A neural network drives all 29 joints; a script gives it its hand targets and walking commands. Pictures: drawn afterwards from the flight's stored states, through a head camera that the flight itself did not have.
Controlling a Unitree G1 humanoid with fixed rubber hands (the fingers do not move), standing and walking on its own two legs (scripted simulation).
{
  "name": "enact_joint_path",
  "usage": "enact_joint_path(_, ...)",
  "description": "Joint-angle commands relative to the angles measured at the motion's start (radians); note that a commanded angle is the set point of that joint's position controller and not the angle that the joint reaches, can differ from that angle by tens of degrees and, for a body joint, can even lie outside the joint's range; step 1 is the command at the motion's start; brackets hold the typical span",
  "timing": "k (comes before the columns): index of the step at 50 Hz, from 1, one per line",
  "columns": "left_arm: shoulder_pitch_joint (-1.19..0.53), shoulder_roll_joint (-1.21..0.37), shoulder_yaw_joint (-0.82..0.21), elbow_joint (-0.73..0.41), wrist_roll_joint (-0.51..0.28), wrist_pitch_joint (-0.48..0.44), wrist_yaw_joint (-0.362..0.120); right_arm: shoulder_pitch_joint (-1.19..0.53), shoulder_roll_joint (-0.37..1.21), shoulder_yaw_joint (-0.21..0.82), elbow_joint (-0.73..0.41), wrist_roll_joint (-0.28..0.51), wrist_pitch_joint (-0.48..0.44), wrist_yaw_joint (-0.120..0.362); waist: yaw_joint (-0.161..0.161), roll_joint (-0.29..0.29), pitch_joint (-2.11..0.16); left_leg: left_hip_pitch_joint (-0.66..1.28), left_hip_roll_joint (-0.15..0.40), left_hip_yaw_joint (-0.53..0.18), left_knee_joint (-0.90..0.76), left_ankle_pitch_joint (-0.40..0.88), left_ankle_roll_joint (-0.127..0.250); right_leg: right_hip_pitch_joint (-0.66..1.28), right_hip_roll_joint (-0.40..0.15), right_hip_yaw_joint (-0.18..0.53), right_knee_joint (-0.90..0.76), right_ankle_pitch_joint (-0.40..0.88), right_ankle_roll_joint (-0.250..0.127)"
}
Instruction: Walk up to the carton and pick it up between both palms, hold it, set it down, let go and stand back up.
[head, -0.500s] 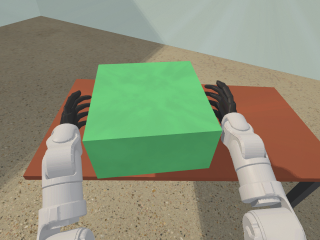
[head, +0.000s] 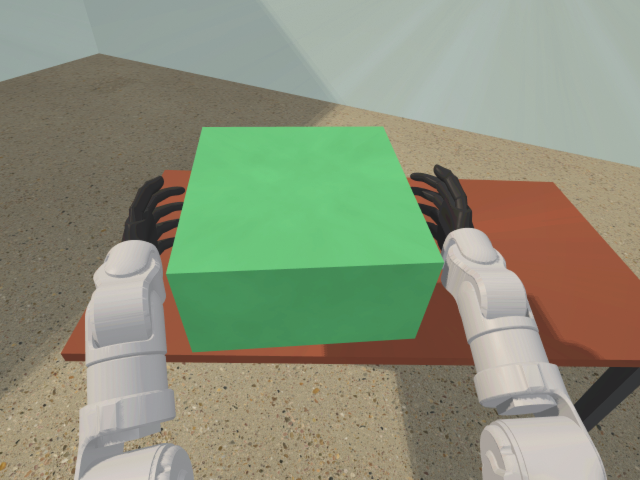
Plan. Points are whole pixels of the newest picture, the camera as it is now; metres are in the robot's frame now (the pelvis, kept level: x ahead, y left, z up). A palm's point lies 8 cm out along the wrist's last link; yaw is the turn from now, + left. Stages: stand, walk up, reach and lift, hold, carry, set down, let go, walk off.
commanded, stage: hold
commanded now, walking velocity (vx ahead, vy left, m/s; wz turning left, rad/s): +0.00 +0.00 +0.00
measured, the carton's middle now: (300, 224) +0.42 +0.00 +0.15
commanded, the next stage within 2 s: none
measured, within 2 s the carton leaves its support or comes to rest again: neither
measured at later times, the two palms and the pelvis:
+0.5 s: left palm (146, 242) +0.35 +0.19 +0.18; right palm (452, 227) +0.36 -0.18 +0.19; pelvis +0.00 +0.00 +0.00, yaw +0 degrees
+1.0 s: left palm (145, 242) +0.35 +0.18 +0.18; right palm (453, 228) +0.36 -0.18 +0.19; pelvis +0.00 +0.00 +0.00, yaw +0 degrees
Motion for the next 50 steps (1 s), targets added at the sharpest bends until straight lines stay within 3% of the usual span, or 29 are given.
enact_joint_path(1,-0.723,-0.426,-0.483,-0.117,-0.181,-0.086,-0.146,-0.656,0.527,0.337,-0.243,0.075,-0.070,0.145,-0.002,0.040,-0.323,-0.090,-0.018,0.046,-0.060,0.117,-0.040,0.198,0.024,0.000,0.013,0.077,0.011)
enact_joint_path(9,-0.719,-0.432,-0.462,-0.077,-0.169,-0.089,-0.146,-0.667,0.522,0.323,-0.195,0.063,-0.086,0.153,0.002,0.036,-0.330,-0.075,-0.013,0.047,-0.056,0.130,-0.038,0.198,0.026,-0.001,0.011,0.060,0.009)
enact_joint_path(24,-0.679,-0.425,-0.490,-0.156,-0.173,-0.087,-0.142,-0.620,0.511,0.360,-0.255,0.104,-0.081,0.137,-0.005,0.049,-0.339,-0.044,-0.023,0.045,-0.025,0.251,-0.058,0.223,0.035,-0.001,0.022,0.169,0.013)
enact_joint_path(50,-0.676,-0.420,-0.481,-0.146,-0.171,-0.074,-0.144,-0.625,0.506,0.351,-0.254,0.094,-0.073,0.143,-0.001,0.041,-0.330,-0.062,-0.019,0.048,-0.041,0.194,-0.050,0.215,0.030,0.000,0.016,0.131,0.011)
